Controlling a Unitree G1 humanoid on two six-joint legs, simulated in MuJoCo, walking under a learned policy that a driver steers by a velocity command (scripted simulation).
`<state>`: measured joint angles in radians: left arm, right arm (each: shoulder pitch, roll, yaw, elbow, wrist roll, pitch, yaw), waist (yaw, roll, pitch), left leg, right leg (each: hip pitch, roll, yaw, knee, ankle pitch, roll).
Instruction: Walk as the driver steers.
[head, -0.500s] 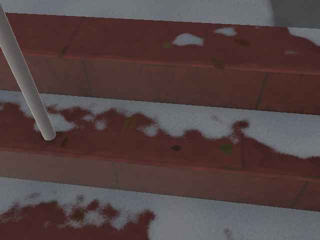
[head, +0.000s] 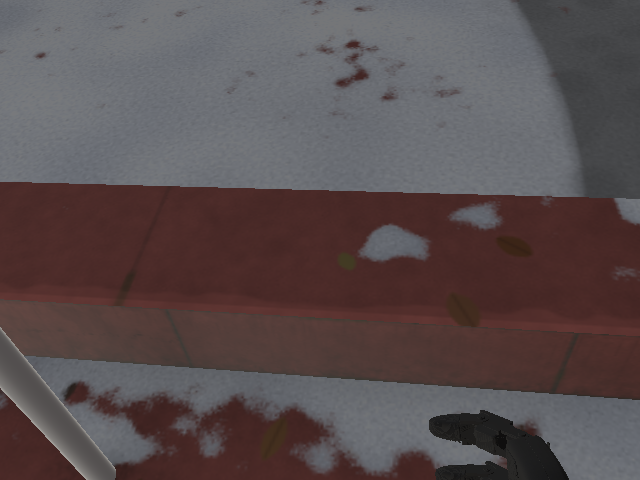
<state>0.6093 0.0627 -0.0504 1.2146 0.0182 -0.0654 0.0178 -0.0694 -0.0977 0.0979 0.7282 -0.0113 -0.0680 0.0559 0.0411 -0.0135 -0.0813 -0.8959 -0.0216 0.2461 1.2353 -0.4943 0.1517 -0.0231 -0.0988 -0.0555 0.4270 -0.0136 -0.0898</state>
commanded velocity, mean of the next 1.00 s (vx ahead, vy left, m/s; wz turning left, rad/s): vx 0.50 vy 0.00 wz -0.31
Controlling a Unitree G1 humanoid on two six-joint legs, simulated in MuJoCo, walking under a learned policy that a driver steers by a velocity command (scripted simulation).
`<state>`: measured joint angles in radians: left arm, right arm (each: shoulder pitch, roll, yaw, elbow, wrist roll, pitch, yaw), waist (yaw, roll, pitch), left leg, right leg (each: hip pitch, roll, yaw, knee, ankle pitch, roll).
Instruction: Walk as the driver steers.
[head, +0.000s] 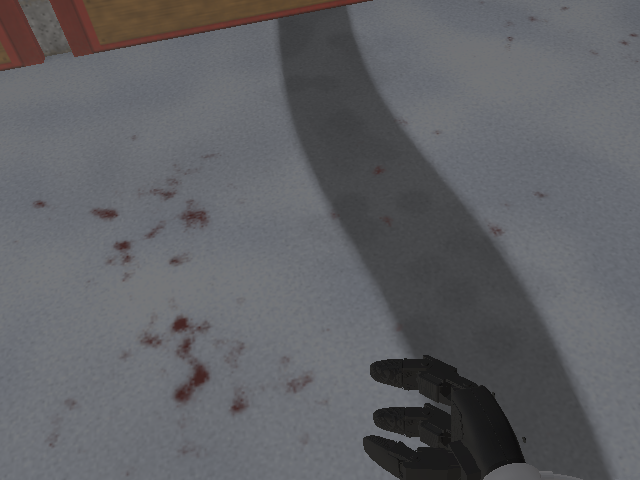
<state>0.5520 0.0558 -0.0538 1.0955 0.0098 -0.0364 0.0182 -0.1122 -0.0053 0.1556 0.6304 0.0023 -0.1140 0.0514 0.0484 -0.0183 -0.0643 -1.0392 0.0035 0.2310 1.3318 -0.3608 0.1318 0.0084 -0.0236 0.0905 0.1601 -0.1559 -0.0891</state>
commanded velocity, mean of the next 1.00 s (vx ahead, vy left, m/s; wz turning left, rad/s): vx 0.50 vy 0.00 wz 0.11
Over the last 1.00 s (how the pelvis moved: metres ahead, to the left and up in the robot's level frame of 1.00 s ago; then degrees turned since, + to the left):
0.54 -0.10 0.34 -21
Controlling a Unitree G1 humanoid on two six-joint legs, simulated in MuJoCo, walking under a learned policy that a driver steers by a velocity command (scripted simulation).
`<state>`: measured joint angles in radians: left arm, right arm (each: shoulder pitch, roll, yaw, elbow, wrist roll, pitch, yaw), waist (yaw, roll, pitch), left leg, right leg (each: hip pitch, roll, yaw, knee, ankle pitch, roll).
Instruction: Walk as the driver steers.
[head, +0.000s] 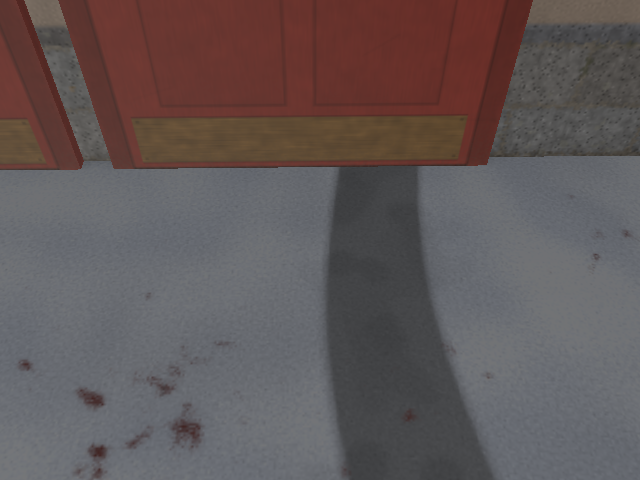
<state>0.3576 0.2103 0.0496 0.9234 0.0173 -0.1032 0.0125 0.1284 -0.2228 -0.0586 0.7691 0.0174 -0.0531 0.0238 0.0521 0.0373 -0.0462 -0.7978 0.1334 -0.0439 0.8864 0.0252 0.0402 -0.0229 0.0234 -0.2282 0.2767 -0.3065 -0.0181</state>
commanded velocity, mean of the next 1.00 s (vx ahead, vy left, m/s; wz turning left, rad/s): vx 0.27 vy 0.00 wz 0.30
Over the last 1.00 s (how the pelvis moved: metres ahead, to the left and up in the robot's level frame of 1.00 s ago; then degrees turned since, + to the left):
0.54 -0.02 0.15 11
